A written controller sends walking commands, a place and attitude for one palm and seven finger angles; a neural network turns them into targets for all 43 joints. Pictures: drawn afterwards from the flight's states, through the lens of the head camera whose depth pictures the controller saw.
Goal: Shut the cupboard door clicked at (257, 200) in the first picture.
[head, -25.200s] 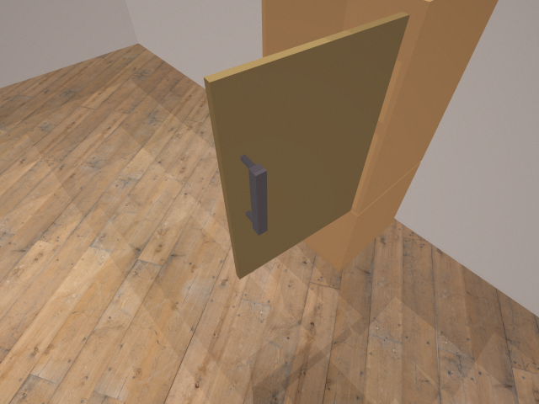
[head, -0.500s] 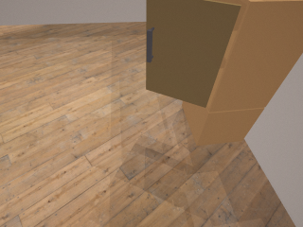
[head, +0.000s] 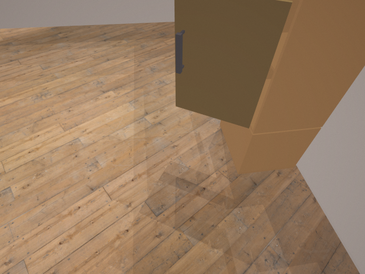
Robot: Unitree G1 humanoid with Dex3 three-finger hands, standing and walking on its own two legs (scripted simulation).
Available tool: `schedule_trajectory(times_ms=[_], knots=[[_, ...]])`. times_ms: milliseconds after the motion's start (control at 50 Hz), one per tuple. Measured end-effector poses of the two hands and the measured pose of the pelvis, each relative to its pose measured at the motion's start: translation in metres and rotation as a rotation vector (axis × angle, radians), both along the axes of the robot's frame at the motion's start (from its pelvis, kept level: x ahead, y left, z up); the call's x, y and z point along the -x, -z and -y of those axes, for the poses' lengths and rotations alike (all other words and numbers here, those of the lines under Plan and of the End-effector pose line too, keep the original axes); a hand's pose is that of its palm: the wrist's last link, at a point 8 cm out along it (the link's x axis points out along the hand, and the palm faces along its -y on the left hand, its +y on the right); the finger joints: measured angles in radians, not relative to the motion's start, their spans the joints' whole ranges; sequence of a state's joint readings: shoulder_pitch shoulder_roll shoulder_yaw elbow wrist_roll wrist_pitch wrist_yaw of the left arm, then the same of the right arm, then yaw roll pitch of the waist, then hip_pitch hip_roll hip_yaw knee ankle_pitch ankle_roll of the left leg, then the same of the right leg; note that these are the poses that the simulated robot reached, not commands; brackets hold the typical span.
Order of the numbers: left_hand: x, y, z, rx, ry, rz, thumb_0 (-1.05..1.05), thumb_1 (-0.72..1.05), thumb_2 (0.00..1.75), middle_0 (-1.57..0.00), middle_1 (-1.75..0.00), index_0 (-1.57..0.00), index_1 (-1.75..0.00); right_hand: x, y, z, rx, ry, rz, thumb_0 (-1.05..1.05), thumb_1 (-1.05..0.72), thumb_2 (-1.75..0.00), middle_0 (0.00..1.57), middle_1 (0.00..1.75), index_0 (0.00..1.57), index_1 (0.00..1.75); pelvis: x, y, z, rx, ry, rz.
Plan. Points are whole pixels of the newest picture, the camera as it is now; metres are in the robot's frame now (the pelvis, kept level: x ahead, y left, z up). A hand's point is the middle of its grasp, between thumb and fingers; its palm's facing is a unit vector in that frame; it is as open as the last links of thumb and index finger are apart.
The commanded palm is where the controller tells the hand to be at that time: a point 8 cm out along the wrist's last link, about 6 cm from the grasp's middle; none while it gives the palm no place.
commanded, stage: look to check the result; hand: left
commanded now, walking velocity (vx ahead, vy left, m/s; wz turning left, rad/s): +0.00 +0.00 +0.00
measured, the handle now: (180, 52) +0.99 +0.06 -0.01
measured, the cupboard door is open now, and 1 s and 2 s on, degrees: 58 58 58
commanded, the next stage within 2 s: walk to a spot facing it in 0.12 s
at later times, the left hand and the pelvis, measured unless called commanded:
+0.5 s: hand out of the picture +0.01 +0.18 -0.18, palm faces +0.11 -0.97 -0.23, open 7.3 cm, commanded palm none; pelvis +0.00 -0.01 -0.01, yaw +5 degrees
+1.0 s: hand out of the picture +0.11 +0.26 -0.15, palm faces +0.36 -0.90 -0.23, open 7.3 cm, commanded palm none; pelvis +0.07 +0.02 +0.00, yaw +24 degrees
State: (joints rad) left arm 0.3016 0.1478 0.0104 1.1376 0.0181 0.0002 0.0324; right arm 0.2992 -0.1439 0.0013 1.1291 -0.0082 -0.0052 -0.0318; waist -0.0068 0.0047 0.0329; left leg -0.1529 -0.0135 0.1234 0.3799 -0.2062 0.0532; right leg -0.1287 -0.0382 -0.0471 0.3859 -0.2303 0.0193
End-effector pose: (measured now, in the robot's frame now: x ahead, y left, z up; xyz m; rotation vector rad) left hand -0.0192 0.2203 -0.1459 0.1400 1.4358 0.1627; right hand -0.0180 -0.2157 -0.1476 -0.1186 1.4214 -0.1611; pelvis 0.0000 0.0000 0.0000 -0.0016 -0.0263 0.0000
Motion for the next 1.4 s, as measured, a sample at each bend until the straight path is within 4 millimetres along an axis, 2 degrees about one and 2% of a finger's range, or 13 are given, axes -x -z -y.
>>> schedule_trajectory(times_ms=[300, 500, 600, 700, 740, 860, 1000, 1100, 1140, 1180, 1280, 1400], knots=[[-0.019, 0.0, 0.0, 0.0, 0.015, 0.022, 0.0, 0.91, 0.9, -0.2, -0.3, -0.2, -0.3, -0.02, -0.004, 0.015, 0.03, -0.014, 0.028, 0.0, -0.91, -0.9, 0.2, 0.3, 0.2, 0.3, -0.005, -0.001, 0.003, -0.001, -0.002, -0.004], [-0.022, 0.003, -0.008, -0.039, -0.076, 0.065, 0.0, 0.91, 0.9, -0.2, -0.3, -0.2, -0.3, -0.033, 0.006, 0.019, 0.012, -0.086, -0.012, 0.0, -0.91, -0.9, 0.2, 0.3, 0.2, 0.3, 0.0, 0.009, 0.008, 0.004, -0.09, -0.031], [-0.015, 0.011, -0.021, -0.058, -0.142, 0.103, 0.0, 0.91, 0.9, -0.2, -0.3, -0.2, -0.3, -0.059, 0.009, 0.022, 0.038, -0.157, -0.002, 0.0, -0.91, -0.9, 0.2, 0.3, 0.2, 0.3, 0.002, 0.017, 0.005, 0.025, -0.17, -0.029], [-0.01, 0.029, -0.041, -0.039, -0.217, 0.137, 0.0, 0.91, 0.9, -0.2, -0.3, -0.2, -0.3, -0.105, 0.003, 0.014, 0.083, -0.258, 0.088, 0.0, -0.91, -0.9, 0.2, 0.3, 0.2, 0.3, -0.005, 0.028, -0.011, 0.02, -0.253, -0.029], [-0.012, 0.03, -0.049, -0.034, -0.228, 0.13, 0.0, 0.91, 0.9, -0.2, -0.3, -0.2, -0.3, -0.119, 0.001, 0.011, 0.099, -0.29, 0.127, 0.0, -0.91, -0.9, 0.2, 0.3, 0.2, 0.3, -0.007, 0.029, -0.017, 0.015, -0.269, -0.031], [-0.047, -0.001, -0.07, -0.057, -0.247, 0.214, 0.0, 0.91, 0.9, -0.2, -0.3, -0.2, -0.3, -0.138, -0.015, 0.001, 0.105, -0.361, 0.105, 0.0, -0.91, -0.9, 0.2, 0.3, 0.2, 0.3, -0.027, 0.009, -0.026, 0.023, -0.341, -0.058], [-0.099, -0.023, -0.082, -0.103, -0.286, 0.297, 0.0, 0.91, 0.9, -0.2, -0.3, -0.2, -0.3, -0.168, -0.017, -0.006, 0.064, -0.407, 0.038, 0.0, -0.91, -0.9, 0.2, 0.3, 0.2, 0.3, -0.072, 0.0, -0.023, 0.014, -0.418, -0.071], [-0.146, -0.026, -0.075, -0.127, -0.295, 0.316, 0.0, 0.91, 0.9, -0.19, -0.3, -0.2, -0.3, -0.208, -0.001, -0.003, 0.028, -0.424, -0.001, 0.0, -0.9, -0.9, 0.21, 0.3, 0.2, 0.3, -0.117, 0.007, -0.015, -0.005, -0.454, -0.07], [-0.164, -0.024, -0.071, -0.147, -0.304, 0.337, 0.0, 0.91, 0.9, -0.2, -0.3, -0.2, -0.3, -0.231, 0.012, 0.001, 0.013, -0.436, -0.014, 0.0, -0.9, -0.9, 0.21, 0.3, 0.2, 0.3, -0.14, 0.015, -0.011, -0.014, -0.479, -0.067], [-0.173, -0.024, -0.065, -0.168, -0.335, 0.352, 0.0, 0.91, 0.9, -0.2, -0.3, -0.2, -0.3, -0.26, 0.021, 0.001, 0.006, -0.465, -0.024, 0.0, -0.9, -0.9, 0.21, 0.3, 0.2, 0.3, -0.156, 0.019, -0.009, -0.006, -0.512, -0.057], [-0.163, -0.032, -0.041, -0.17, -0.473, 0.286, 0.0, 0.91, 0.9, -0.2, -0.3, -0.2, -0.3, -0.35, 0.011, -0.017, -0.001, -0.576, 0.037, 0.01, -0.91, -0.9, 0.2, 0.3, 0.2, 0.3, -0.191, 0.006, -0.01, -0.023, -0.599, -0.054], [-0.131, -0.027, -0.01, -0.139, -0.621, 0.149, 0.0, 0.92, 0.9, -0.2, -0.3, -0.2, -0.3, -0.453, -0.005, -0.067, -0.017, -0.706, 0.156, 0.0, -0.91, -0.9, 0.2, 0.3, 0.19, 0.29, -0.224, -0.002, -0.018, -0.022, -0.684, -0.064]])
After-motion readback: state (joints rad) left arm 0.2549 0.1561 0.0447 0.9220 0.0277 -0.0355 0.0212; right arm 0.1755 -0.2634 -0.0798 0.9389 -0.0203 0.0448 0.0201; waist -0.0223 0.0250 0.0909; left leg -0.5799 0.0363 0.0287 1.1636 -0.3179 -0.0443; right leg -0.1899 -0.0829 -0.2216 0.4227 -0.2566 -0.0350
